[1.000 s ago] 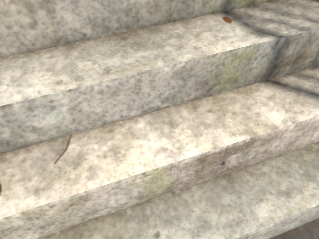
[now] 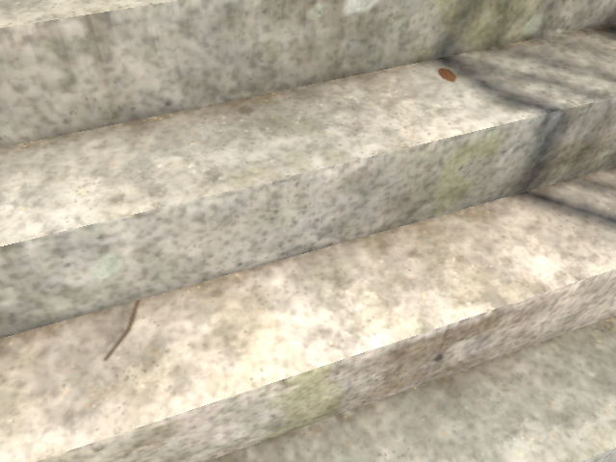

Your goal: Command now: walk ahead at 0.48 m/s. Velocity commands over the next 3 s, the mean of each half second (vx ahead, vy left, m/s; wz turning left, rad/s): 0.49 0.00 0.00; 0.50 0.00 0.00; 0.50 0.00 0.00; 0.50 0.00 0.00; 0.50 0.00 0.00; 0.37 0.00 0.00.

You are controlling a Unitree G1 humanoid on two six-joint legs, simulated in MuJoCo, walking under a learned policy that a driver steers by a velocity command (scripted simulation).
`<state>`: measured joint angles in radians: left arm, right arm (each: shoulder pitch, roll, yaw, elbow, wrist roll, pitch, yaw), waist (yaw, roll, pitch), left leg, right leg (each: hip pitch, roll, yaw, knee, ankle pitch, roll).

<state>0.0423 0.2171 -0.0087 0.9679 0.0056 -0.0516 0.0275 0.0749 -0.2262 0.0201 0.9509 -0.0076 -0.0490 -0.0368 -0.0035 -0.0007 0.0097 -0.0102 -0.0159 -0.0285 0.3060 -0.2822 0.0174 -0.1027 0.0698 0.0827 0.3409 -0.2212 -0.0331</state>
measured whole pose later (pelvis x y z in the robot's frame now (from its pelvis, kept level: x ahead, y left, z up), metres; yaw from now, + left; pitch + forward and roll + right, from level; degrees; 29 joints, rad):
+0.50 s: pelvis -0.03 +0.01 +0.01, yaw +0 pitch +0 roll +0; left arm 0.04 0.25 -0.03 1.03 0.00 -0.06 0.01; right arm 0.04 -0.25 0.05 1.00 -0.01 -0.07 -0.02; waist 0.00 0.00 -0.01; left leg -0.01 -0.03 -0.03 0.21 -0.19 0.02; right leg -0.10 0.05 0.09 0.23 -0.12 -0.01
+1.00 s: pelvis -0.03 +0.01 +0.01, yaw +0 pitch +0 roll +0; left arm 0.04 0.27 -0.05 1.03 0.00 -0.07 0.01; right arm 0.05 -0.27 0.06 1.02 -0.01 -0.07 -0.02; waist 0.00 0.00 -0.01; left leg -0.01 -0.04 -0.03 0.20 -0.18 0.03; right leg -0.10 0.04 0.09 0.22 -0.12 0.00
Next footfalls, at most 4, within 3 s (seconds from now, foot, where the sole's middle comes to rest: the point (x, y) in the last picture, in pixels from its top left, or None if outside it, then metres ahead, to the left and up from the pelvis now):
none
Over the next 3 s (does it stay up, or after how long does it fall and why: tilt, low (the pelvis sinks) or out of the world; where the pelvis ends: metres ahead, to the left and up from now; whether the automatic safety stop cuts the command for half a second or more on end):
stays up -0.03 0.02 0.00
